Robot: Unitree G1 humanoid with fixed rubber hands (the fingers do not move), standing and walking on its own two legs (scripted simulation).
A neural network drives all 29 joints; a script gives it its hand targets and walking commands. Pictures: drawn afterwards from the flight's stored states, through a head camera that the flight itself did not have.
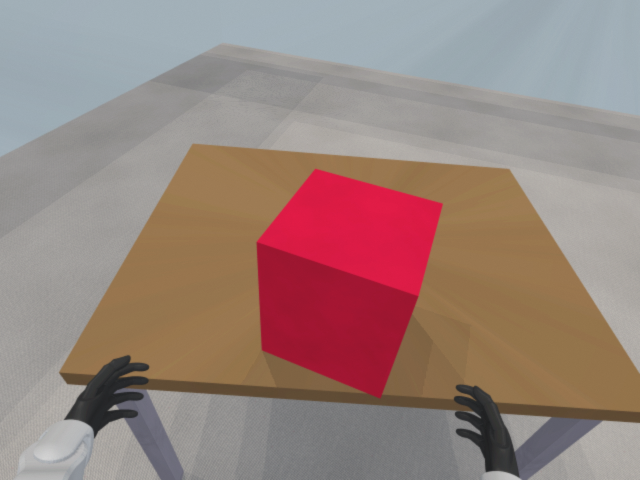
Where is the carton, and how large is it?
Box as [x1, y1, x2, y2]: [257, 169, 442, 397]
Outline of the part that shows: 315,169 257,241 262,350 380,397 419,292 442,203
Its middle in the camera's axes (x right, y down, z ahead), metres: +0.05 +0.07 +0.62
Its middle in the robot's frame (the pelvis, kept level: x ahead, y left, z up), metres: +0.43 -0.03 +0.01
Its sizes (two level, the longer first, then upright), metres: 0.210 0.200 0.250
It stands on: a table, 0.66 m high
